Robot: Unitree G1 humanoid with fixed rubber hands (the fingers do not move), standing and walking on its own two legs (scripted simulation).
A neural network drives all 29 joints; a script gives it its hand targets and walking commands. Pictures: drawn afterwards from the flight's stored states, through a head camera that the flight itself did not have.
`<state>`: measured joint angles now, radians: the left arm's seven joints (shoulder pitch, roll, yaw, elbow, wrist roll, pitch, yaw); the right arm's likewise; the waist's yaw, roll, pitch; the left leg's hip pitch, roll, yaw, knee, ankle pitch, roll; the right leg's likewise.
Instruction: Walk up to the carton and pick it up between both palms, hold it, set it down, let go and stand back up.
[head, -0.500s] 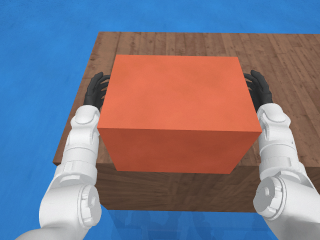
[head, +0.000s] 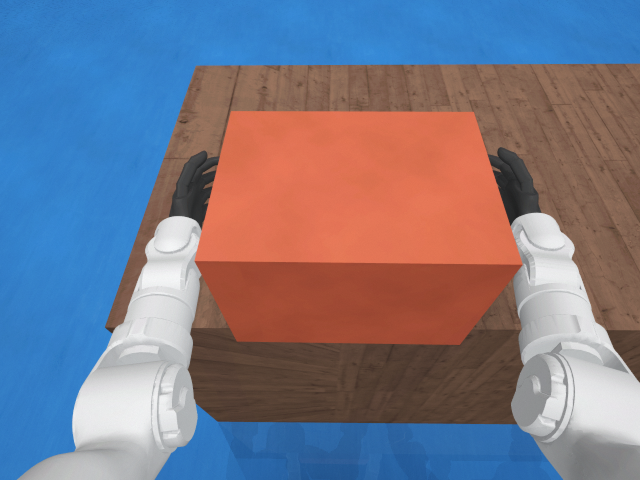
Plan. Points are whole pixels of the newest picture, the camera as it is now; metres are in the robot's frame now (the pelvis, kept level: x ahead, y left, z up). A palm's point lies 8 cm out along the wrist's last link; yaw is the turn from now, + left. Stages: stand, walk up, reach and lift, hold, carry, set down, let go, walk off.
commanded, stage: set down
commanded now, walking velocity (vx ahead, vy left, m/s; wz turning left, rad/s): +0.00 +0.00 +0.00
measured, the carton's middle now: (349, 232) +0.43 -0.05 +0.04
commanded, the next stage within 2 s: none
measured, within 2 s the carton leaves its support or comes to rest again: rests again in 0.08 s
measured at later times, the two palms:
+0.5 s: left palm (202, 210) +0.46 +0.15 +0.06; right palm (529, 214) +0.42 -0.28 +0.06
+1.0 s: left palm (168, 201) +0.47 +0.19 +0.07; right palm (566, 204) +0.42 -0.33 +0.07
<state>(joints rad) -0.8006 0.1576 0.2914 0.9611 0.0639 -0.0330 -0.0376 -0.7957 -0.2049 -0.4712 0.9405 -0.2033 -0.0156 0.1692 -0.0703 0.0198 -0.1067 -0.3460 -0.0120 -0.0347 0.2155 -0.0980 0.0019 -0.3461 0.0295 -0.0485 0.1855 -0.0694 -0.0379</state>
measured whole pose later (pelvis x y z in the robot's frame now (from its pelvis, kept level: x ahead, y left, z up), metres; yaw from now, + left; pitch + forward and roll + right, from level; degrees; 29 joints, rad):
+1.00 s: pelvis -0.03 +0.00 -0.04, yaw -5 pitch +31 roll -1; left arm -1.06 0.43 -0.23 1.27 -0.57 -0.15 0.03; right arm -1.08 -0.58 0.23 1.36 0.58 -0.12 0.14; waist 0.03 0.02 -0.35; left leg -0.91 0.03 0.02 0.58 -0.22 -0.01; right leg -0.92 0.08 0.02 0.50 -0.13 -0.03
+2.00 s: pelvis -0.02 +0.00 +0.00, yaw -4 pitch +11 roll -1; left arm -0.77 0.42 -0.06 0.90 -0.39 0.16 0.02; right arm -0.82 -0.53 0.08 1.05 0.43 0.14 0.11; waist -0.01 0.02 -0.17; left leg -0.39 0.02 0.01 0.35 -0.16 0.00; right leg -0.38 0.07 0.04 0.26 -0.07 -0.03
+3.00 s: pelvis +0.00 +0.01 +0.00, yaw -5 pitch -1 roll +0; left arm -0.01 0.18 -0.02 0.39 -0.16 0.09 0.10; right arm -0.06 -0.39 -0.03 0.62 0.30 -0.07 0.13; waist 0.00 -0.01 -0.04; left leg -0.08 0.00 0.03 0.27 -0.18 0.01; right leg -0.12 0.05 0.06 0.25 -0.12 -0.02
